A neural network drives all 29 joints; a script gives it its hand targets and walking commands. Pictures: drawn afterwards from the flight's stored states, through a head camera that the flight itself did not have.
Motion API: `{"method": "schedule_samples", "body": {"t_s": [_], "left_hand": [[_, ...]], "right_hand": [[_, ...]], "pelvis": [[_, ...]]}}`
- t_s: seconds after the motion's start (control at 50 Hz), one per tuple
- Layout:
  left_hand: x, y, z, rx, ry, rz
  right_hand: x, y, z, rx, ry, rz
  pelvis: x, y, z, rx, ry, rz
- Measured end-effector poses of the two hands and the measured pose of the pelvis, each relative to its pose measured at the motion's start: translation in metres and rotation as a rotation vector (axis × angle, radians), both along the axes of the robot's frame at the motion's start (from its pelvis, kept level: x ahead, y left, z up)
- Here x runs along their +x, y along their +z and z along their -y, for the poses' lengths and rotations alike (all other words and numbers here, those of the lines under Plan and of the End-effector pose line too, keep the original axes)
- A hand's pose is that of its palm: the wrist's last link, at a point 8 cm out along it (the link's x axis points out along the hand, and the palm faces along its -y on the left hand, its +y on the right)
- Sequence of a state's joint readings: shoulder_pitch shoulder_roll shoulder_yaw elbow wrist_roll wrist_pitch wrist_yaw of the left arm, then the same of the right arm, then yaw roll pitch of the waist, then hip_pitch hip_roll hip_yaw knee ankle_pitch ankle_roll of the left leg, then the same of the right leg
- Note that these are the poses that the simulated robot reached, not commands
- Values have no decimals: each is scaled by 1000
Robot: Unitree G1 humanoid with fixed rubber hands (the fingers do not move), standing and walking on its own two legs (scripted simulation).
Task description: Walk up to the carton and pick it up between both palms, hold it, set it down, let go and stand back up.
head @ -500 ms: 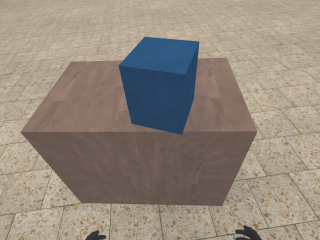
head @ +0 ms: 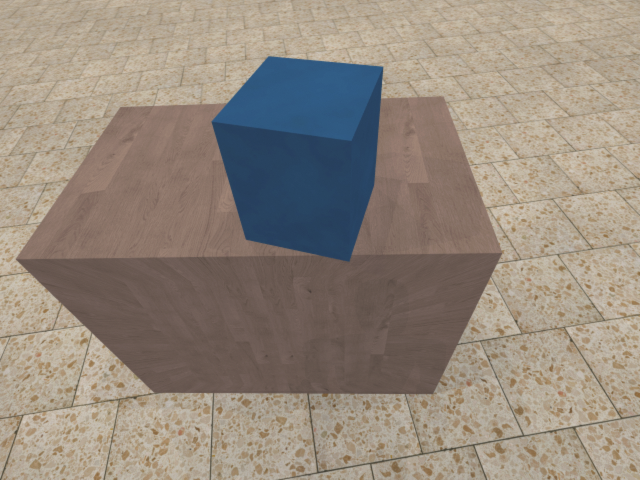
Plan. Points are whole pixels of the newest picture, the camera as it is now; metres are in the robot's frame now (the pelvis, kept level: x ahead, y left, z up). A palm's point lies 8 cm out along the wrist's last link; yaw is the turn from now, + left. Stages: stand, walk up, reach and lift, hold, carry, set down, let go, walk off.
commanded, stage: stand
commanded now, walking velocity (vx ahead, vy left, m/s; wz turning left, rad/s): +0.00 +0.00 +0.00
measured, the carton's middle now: (309, 159) +0.62 +0.03 +0.06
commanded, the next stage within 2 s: none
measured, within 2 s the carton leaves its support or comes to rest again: neither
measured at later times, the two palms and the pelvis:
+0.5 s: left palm out of the picture +0.01 +0.22 -0.13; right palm out of the picture +0.01 -0.21 -0.14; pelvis +0.00 +0.00 +0.01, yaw +0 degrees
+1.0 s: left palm out of the picture -0.02 +0.19 -0.13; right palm out of the picture -0.03 -0.20 -0.14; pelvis +0.00 +0.00 +0.01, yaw +0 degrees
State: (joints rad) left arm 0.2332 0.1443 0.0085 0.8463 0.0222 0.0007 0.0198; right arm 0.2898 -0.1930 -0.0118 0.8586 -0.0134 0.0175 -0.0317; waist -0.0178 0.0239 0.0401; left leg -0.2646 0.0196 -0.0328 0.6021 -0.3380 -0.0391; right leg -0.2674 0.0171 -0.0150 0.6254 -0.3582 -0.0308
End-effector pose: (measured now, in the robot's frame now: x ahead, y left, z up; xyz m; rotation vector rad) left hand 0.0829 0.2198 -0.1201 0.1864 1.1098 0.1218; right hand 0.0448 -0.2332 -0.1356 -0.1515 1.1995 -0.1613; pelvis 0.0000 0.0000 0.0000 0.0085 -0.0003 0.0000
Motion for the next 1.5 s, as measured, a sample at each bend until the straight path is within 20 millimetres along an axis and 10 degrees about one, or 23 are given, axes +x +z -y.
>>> {"method": "schedule_samples", "body": {"t_s": [0.66, 1.1, 1.5], "left_hand": [[-92, -13, 16, -46, 118, -287], [-109, -14, 26, -57, 114, -353], [-107, -14, 30, -64, 117, -356]], "right_hand": [[-51, -5, -23, 45, -20, -213], [-80, -7, -35, 78, -42, -306], [-67, -7, -34, 76, -40, -289]], "pelvis": [[0, 12, 2, -5, -6, 42], [2, 13, 4, -9, -3, 31], [7, 13, 3, -8, -2, 30]]}}
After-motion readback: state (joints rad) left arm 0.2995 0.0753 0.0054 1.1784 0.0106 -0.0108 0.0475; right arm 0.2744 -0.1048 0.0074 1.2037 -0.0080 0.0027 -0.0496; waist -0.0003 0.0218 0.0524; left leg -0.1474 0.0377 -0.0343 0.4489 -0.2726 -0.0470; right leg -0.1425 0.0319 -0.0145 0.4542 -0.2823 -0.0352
